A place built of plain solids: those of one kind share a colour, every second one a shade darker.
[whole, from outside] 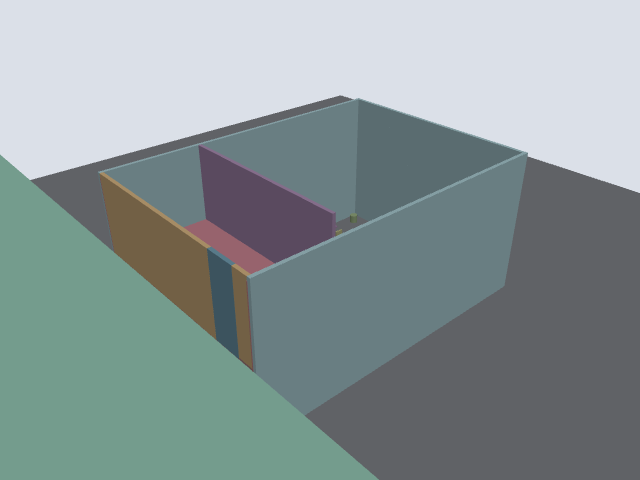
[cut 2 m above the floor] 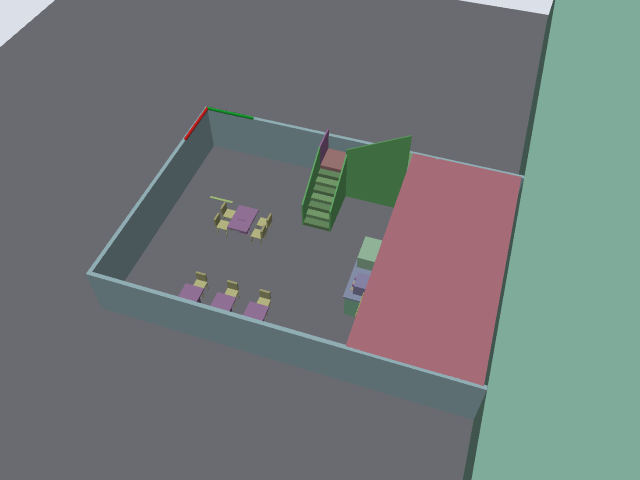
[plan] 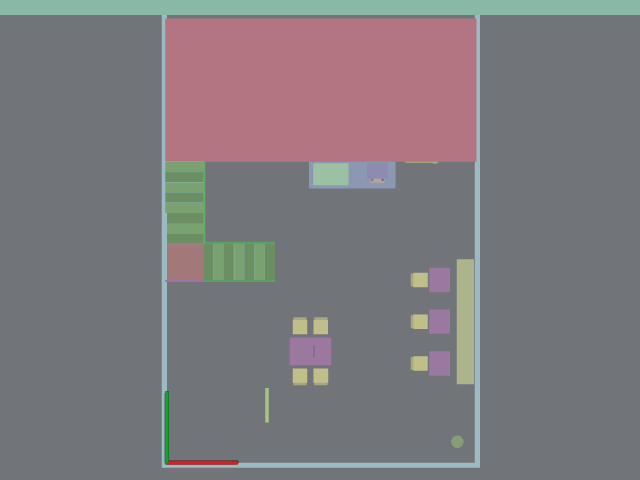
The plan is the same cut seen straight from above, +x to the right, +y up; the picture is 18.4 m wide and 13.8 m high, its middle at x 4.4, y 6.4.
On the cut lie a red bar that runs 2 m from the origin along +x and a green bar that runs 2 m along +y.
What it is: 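A cafe downstairs, of the 2010s to 2020s; 8.8 x 12.7 m; the hall a cellar under a ceiling 2.62 m high; over the flight a stairwell up to the entrance level's ceiling, 6.12 m over the hall's floor; the entrance level at street height, 2.84 m over the hall's floor, over the rear 4.1 m, with the street door 0.95 x 2.15 m and a glazed street front; a flight of 17 risers of 0.167 m, turning a quarter against the west side wall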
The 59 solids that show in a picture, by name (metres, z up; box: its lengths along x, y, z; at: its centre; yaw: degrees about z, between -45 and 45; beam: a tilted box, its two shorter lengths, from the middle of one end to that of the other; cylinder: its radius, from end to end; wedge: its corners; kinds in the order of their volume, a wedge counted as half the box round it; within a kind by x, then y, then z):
{
 "street_ground_1": {"box": [38.85, 12.65, 2.89], "at": [4.42, 19.2, 1.4]},
 "upper_1": {"box": [8.95, 4.12, 2.89], "at": [4.42, 10.71, 1.4]},
 "wall_1": {"box": [0.15, 13.02, 6.17], "at": [-0.07, 6.36, 3.04]},
 "wall_2": {"box": [6.05, 0.15, 6.17], "at": [2.88, -0.07, 3.04]},
 "wall_3": {"box": [1.5, 0.15, 6.17], "at": [6.35, -0.07, 3.04]},
 "wall_4": {"box": [2.2, 0.15, 6.17], "at": [7.9, -0.07, 3.04]},
 "wall_5": {"box": [0.15, 13.02, 6.17], "at": [8.93, 6.36, 3.04]},
 "stair_step_1": {"box": [1.1, 0.29, 1.55], "at": [0.5, 6.44, 0.73]},
 "stair_step_2": {"box": [1.1, 0.29, 1.72], "at": [0.5, 6.73, 0.81]},
 "stair_step_3": {"box": [1.1, 0.29, 1.89], "at": [0.5, 7.03, 0.89]},
 "stair_step_4": {"box": [1.1, 0.29, 2.06], "at": [0.5, 7.32, 0.98]},
 "stair_step_5": {"box": [1.1, 0.29, 2.22], "at": [0.5, 7.62, 1.06]},
 "stair_step_6": {"box": [1.1, 0.29, 2.39], "at": [0.5, 7.91, 1.14]},
 "stair_step_7": {"box": [1.1, 0.29, 2.56], "at": [0.5, 8.21, 1.23]},
 "stair_step_8": {"box": [1.1, 0.29, 2.72], "at": [0.5, 8.5, 1.31]},
 "stair_step_9": {"box": [0.29, 1.06, 1.22], "at": [1.19, 5.77, 0.56]},
 "stair_step_10": {"box": [0.29, 1.06, 1.05], "at": [1.48, 5.77, 0.48]},
 "stair_step_11": {"box": [0.29, 1.06, 0.89], "at": [1.78, 5.77, 0.39]},
 "stair_step_12": {"box": [0.29, 1.06, 0.72], "at": [2.07, 5.77, 0.31]},
 "stair_step_13": {"box": [0.29, 1.06, 0.55], "at": [2.37, 5.77, 0.23]},
 "stair_step_14": {"box": [0.29, 1.06, 0.38], "at": [2.66, 5.77, 0.14]},
 "stair_step_15": {"box": [0.29, 1.06, 0.22], "at": [2.96, 5.77, 0.06]},
 "entrance_wall_1": {"box": [7.75, 0.15, 3.33], "at": [4.97, 8.72, 4.46]},
 "window_wall_1": {"box": [0.7, 0.15, 3.28], "at": [0.35, 12.79, 4.48]},
 "window_wall_2": {"box": [6.95, 0.15, 3.28], "at": [5.38, 12.79, 4.48]},
 "counter_1": {"box": [2.44, 0.7, 1.05], "at": [5.33, 8.29, 0.47]},
 "stair_landing_1": {"box": [1.09, 1.05, 1.39], "at": [0.49, 5.76, 0.64]},
 "street_door_wall_1": {"box": [1.2, 0.15, 3.28], "at": [1.3, 12.79, 4.48]},
 "stair_guard_1": {"wedge": [[1.04, 5.19, -0.02], [1.04, 5.19, 2.29], [1.04, 5.25, -0.02], [1.04, 5.25, 2.29], [3.11, 5.19, -0.02], [3.11, 5.19, 1.12], [3.11, 5.25, -0.02], [3.11, 5.25, 1.12]]},
 "stair_guard_2": {"wedge": [[1.04, 6.29, -0.02], [1.04, 6.29, 2.45], [1.04, 8.66, -0.02], [1.04, 8.66, 3.8], [1.1, 6.29, -0.02], [1.1, 6.29, 2.45], [1.1, 8.66, -0.02], [1.1, 8.66, 3.8]]},
 "stair_guard_3": {"wedge": [[1.09, 6.29, -0.02], [1.09, 6.29, 2.26], [1.09, 6.35, -0.02], [1.09, 6.35, 2.26], [3.11, 6.29, -0.02], [3.11, 6.29, 1.12], [3.11, 6.35, -0.02], [3.11, 6.35, 1.12]]},
 "bench_upholstered_1": {"box": [0.5, 3.6, 0.25], "at": [8.58, 4.05, 0.33]},
 "display_1": {"box": [1.01, 0.63, 0.53], "at": [4.71, 8.29, 1.3]},
 "counter_top_1": {"box": [2.48, 0.78, 0.09], "at": [5.33, 8.27, 1.0]},
 "meeting_table_1": {"box": [1.2, 0.8, 0.07], "at": [4.12, 3.2, 0.71]},
 "meeting_table_2": {"box": [0.6, 0.7, 0.07], "at": [7.84, 2.85, 0.71]},
 "meeting_table_3": {"box": [0.6, 0.7, 0.07], "at": [7.84, 4.05, 0.71]},
 "meeting_table_4": {"box": [0.6, 0.7, 0.07], "at": [7.84, 5.25, 0.71]},
 "side_chair_1": {"box": [0.38, 0.08, 0.38], "at": [3.83, 2.26, 0.65]},
 "side_chair_2": {"box": [0.42, 0.42, 0.04], "at": [3.83, 2.5, 0.43]},
 "side_chair_3": {"box": [0.42, 0.42, 0.04], "at": [3.83, 3.9, 0.43]},
 "side_chair_4": {"box": [0.38, 0.08, 0.38], "at": [3.83, 4.14, 0.65]},
 "side_chair_5": {"box": [0.38, 0.08, 0.38], "at": [4.42, 2.26, 0.65]},
 "side_chair_6": {"box": [0.42, 0.42, 0.04], "at": [4.42, 2.5, 0.43]},
 "side_chair_7": {"box": [0.42, 0.42, 0.04], "at": [4.42, 3.9, 0.43]},
 "side_chair_8": {"box": [0.38, 0.08, 0.38], "at": [4.42, 4.14, 0.65]},
 "side_chair_9": {"box": [0.08, 0.38, 0.38], "at": [7.05, 2.85, 0.65]},
 "side_chair_10": {"box": [0.08, 0.38, 0.38], "at": [7.05, 4.05, 0.65]},
 "side_chair_11": {"box": [0.08, 0.38, 0.38], "at": [7.05, 5.25, 0.65]},
 "side_chair_12": {"box": [0.42, 0.42, 0.04], "at": [7.29, 2.85, 0.43]},
 "side_chair_13": {"box": [0.42, 0.42, 0.04], "at": [7.29, 4.05, 0.43]},
 "side_chair_14": {"box": [0.42, 0.42, 0.04], "at": [7.29, 5.25, 0.43]},
 "coffee_machine_1": {"box": [0.6, 0.45, 0.45], "at": [6.05, 8.39, 1.26]},
 "stair_guard_landing_1": {"wedge": [[-0.05, 5.19, -0.02], [-0.05, 5.19, 2.29], [-0.05, 5.25, -0.02], [-0.05, 5.25, 2.29], [1.04, 5.19, -0.02], [1.04, 5.19, 2.29], [1.04, 5.25, -0.02], [1.04, 5.25, 2.29]]},
 "back_corner_1": {"box": [0.04, 0.17, 3.13], "at": [0.0, 12.79, 4.41]},
 "back_corner_2": {"box": [0.04, 0.17, 3.13], "at": [8.85, 12.79, 4.41]},
 "plant_pot_1": {"cylinder": 0.18, "from": [8.35, 0.6, 0.0], "to": [8.35, 0.6, 0.38]},
 "cable_protector_1": {"box": [0.1, 1.0, 0.07], "at": [2.88, 1.65, -0.01]},
 "coffee_machine_drip_1": {"box": [0.4, 0.12, 0.03], "at": [6.05, 8.11, 1.05]}
}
